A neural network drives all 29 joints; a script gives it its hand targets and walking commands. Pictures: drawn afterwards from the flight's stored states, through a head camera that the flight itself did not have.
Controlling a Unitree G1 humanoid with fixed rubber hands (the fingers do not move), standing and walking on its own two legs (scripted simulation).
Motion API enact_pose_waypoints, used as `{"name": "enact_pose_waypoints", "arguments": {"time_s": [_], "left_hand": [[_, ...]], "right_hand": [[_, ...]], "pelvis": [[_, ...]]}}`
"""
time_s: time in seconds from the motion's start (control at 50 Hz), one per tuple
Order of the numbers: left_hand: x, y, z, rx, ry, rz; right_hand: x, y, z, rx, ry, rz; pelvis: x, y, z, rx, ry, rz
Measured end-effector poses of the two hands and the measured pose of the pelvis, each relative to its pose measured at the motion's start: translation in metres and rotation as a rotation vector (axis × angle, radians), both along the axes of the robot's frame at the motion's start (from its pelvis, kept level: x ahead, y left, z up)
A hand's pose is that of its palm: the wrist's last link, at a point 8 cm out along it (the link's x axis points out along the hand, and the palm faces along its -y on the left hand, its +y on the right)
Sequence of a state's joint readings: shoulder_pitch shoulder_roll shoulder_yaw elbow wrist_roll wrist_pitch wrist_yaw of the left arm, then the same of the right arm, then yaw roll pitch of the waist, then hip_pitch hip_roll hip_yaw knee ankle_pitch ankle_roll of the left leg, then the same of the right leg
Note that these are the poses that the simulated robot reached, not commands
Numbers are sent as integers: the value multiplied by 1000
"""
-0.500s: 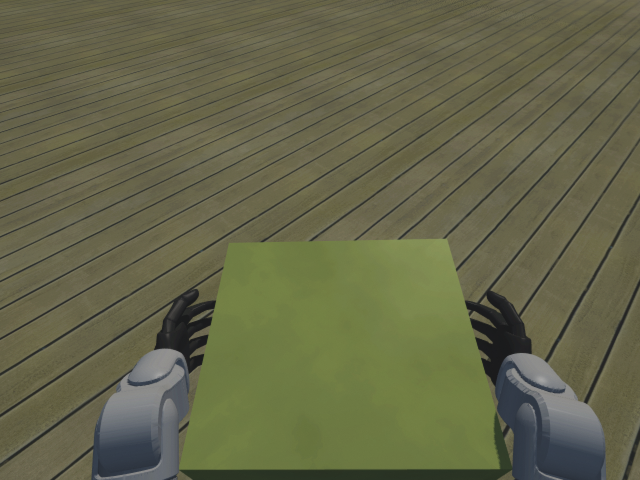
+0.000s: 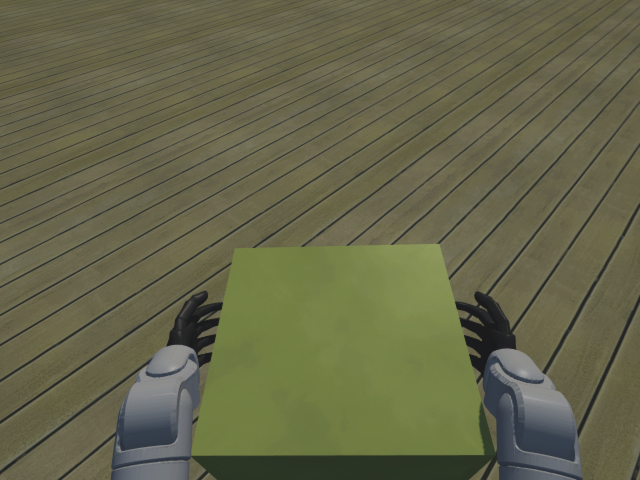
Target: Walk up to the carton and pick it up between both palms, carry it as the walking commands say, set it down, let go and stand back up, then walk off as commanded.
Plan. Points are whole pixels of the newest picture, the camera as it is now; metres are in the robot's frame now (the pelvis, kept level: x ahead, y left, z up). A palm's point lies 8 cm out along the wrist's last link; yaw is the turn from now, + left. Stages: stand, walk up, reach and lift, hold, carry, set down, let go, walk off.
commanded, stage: carry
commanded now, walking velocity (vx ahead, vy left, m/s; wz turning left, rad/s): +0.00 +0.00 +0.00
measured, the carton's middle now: (338, 370) +0.28 +0.00 -0.03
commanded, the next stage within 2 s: none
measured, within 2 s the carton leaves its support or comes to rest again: neither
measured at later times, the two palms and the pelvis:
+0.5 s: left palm (182, 353) +0.25 +0.18 +0.08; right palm (519, 341) +0.25 -0.19 +0.10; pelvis -0.01 -0.01 -0.01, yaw -2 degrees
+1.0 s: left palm (274, 358) +0.24 +0.07 +0.08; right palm out of the picture +0.15 -0.28 +0.09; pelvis -0.04 -0.04 +0.00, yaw -16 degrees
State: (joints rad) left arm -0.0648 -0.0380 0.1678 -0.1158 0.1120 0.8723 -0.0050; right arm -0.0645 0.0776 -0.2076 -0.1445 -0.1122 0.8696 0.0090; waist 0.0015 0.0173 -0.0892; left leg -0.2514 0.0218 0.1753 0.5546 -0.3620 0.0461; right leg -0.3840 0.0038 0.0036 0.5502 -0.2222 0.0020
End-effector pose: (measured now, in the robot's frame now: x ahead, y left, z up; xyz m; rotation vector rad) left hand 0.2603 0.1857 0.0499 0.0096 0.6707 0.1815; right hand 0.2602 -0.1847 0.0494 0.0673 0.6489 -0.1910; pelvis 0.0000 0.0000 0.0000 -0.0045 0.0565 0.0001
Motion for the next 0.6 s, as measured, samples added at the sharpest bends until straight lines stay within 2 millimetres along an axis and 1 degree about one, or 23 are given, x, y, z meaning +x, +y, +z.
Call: {"name": "enact_pose_waypoints", "arguments": {"time_s": [0.1, 0.16, 0.24, 0.3, 0.36, 0.38, 0.4, 0.46, 0.5, 0.52, 0.56, 0.6], "left_hand": [[0, -2, -4, -9, -7, 0], [-1, -4, -1, -4, -21, -2], [0, -5, 1, 8, -20, -4], [-2, -5, -2, 10, -5, -4], [-4, -6, -9, 6, 15, 1], [-5, -6, -8, -1, 12, 0], [-8, -7, -4, -2, -3, 7], [-16, -8, 17, -14, -73, 70], [-13, -9, 29, -38, -110, 92], [-12, -11, 34, -35, -121, 88], [-13, -14, 38, -21, -112, 72], [-17, -21, 36, -16, -71, 52]], "right_hand": [[1, -2, 2, -10, -12, -1], [1, -4, 5, -4, -28, -3], [1, -5, 2, 2, -28, -3], [-1, -5, -1, -4, -14, 2], [-1, -5, -4, -16, 3, 7], [-1, -5, -2, -14, -5, 5], [-4, -5, 5, -9, -29, -6], [-10, -4, 36, 36, -157, -63], [-8, -5, 52, 32, -205, -66], [-9, -7, 56, 24, -215, -66], [-16, -11, 56, 19, -200, -68], [-28, -17, 44, 21, -146, -86]], "pelvis": [[0, -2, 0, 1, 3, -2], [0, -3, 0, 2, 3, 0], [1, -4, 0, 1, 5, -1], [2, -4, 0, 0, 4, 3], [2, -5, 0, 1, 2, 4], [1, -5, 0, 0, 2, 2], [1, -5, -1, 1, 3, -2], [-3, -7, -4, 1, 6, -19], [-7, -8, -7, 0, 6, -33], [-7, -9, -8, -1, 10, -40], [-6, -12, -10, -7, 15, -53], [-4, -14, -12, -13, 11, -68]]}}
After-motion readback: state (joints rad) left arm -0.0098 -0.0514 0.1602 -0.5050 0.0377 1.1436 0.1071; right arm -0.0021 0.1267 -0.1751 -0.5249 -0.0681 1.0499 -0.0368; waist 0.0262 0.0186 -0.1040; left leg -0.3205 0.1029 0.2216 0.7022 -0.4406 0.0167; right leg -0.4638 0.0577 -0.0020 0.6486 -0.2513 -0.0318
